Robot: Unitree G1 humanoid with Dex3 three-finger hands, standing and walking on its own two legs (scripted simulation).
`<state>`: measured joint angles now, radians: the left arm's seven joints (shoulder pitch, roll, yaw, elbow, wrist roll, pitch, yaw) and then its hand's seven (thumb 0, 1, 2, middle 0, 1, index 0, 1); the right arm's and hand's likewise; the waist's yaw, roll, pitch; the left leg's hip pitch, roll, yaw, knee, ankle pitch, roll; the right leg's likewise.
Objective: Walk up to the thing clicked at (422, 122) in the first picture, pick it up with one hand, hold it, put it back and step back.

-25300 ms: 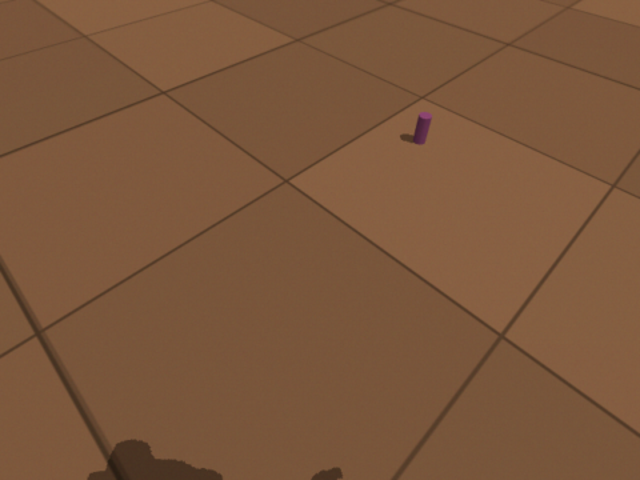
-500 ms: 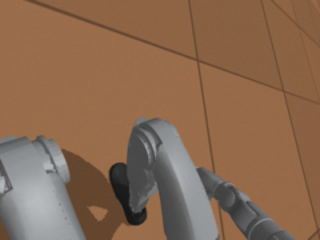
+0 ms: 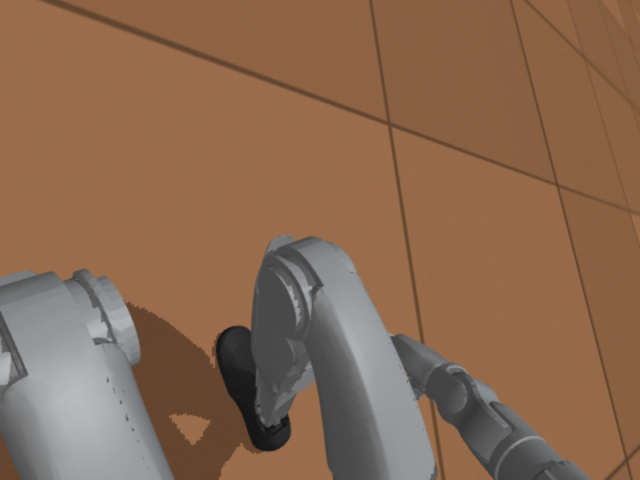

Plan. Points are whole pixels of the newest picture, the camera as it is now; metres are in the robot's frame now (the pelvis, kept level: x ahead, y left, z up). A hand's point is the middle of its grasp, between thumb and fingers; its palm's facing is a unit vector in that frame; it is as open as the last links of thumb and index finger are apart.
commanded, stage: open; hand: left
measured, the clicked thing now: out of the picture +0.40 +0.33 -0.20
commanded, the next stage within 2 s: withdraw in 0.08 s
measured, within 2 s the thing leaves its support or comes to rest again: rests again in 0.78 s
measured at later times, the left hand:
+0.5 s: hand out of the picture +0.40 +0.38 -0.12, palm faces +0.55 -0.84 -0.01, open 16.2 cm
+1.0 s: hand out of the picture +0.28 +0.46 +0.03, palm faces +0.52 -0.73 -0.44, open 17.2 cm
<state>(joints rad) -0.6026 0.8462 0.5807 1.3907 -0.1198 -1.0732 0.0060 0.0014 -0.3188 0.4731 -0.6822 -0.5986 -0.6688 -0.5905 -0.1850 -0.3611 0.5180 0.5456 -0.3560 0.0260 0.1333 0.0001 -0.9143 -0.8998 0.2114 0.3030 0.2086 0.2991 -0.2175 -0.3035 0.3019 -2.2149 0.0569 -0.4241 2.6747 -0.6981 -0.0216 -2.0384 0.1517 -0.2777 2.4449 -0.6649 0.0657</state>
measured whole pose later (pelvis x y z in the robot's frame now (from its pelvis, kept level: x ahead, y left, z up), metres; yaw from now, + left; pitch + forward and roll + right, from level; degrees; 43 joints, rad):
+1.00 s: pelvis +0.01 -0.02 +0.09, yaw +9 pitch +29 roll -9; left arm -0.37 0.76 0.56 0.82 0.01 -0.30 -0.07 -0.01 -0.51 0.06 -0.08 -0.07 -0.08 -0.06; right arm 0.02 -0.28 0.10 0.59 -0.03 0.12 0.05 0.00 -0.92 -0.91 0.21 0.30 0.21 0.30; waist -0.06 -0.05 -0.08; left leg -2.18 0.07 -0.18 2.29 -0.64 -0.01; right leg -2.05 0.06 -0.12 2.22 -0.69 0.02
